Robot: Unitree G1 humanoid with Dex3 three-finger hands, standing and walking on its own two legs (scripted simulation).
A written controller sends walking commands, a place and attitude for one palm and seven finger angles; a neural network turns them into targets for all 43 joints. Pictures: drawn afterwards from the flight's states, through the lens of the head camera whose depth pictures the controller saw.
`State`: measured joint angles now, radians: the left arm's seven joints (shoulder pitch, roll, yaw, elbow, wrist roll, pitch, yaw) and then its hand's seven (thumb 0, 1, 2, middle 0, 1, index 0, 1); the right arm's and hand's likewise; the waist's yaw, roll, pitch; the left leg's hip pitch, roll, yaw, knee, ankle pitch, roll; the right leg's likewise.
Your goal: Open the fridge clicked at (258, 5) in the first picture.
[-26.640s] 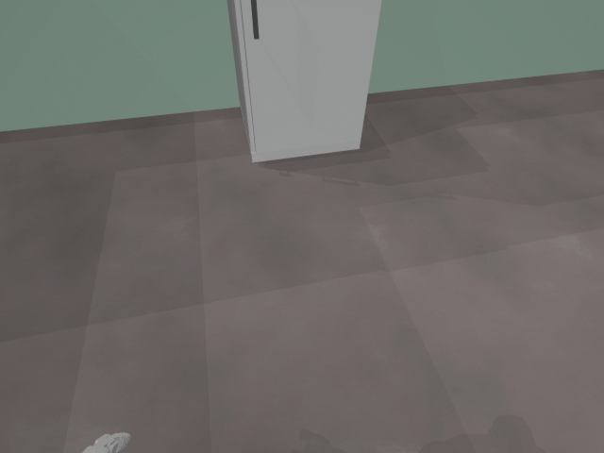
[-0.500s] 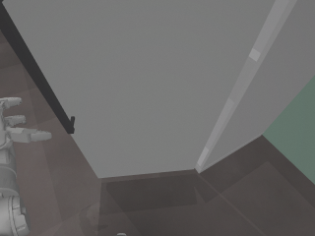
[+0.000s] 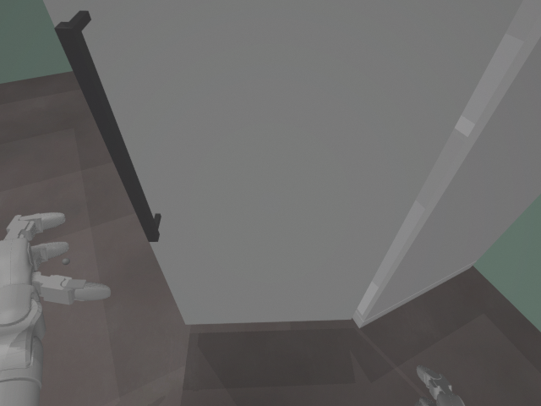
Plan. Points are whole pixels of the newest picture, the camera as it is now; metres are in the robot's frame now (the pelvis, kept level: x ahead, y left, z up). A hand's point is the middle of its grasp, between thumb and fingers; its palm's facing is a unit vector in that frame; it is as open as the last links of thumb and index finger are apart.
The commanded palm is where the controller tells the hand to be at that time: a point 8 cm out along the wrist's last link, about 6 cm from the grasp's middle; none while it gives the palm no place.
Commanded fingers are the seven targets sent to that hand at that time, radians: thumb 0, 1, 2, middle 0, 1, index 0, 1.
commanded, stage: slip the hand off the handle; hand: left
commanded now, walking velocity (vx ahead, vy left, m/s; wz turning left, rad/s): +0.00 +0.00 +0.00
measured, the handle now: (126, 154) +0.45 +0.27 +0.13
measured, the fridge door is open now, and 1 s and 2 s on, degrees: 66 66 66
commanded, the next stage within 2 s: draw the hand back to the body in 0.58 s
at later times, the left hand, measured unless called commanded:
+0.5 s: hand (60, 288) +0.25 +0.31 +0.06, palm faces +0.45 -0.84 -0.31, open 14.7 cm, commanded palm +0.21 +0.33 +0.08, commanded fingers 0.00 -0.55 0.20 -0.25 -1.15 -0.25 -1.15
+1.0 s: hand (62, 284) +0.23 +0.28 +0.10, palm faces +0.32 -0.95 -0.02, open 14.7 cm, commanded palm +0.19 +0.32 +0.11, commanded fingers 0.00 -0.55 0.20 -0.25 -1.15 -0.25 -1.15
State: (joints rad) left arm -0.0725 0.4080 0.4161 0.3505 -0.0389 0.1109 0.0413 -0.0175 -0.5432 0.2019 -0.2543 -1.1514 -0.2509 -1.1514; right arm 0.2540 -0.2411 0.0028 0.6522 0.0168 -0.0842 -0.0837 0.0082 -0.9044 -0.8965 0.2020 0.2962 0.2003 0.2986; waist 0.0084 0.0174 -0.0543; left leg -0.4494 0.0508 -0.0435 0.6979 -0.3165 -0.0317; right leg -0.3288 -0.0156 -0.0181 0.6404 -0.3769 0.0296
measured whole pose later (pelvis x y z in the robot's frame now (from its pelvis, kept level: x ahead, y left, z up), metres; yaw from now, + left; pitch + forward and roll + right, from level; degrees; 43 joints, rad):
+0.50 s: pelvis -0.04 -0.01 +0.00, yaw +2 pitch -1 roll -2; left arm -0.09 0.39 0.33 0.30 -0.03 0.17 0.07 -0.02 -0.55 0.20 -0.25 -1.15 -0.25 -1.15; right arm 0.19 -0.24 0.05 0.71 0.01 -0.17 -0.15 0.01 -0.90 -0.90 0.20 0.30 0.20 0.30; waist 0.03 0.03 0.01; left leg -0.38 0.04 -0.08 0.63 -0.23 -0.04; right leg -0.26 -0.02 -0.06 0.60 -0.32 0.02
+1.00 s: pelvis -0.02 -0.01 +0.00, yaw +0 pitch +0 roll -1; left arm 0.09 0.34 0.45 0.22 -0.32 -0.13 -0.21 -0.02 -0.55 0.20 -0.25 -1.15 -0.25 -1.15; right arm 0.24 -0.25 0.01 0.71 0.04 -0.23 -0.13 0.01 -0.90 -0.90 0.20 0.30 0.20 0.30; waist 0.02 0.02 -0.03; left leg -0.40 0.06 -0.05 0.69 -0.29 -0.05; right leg -0.30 -0.01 -0.02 0.68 -0.38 0.01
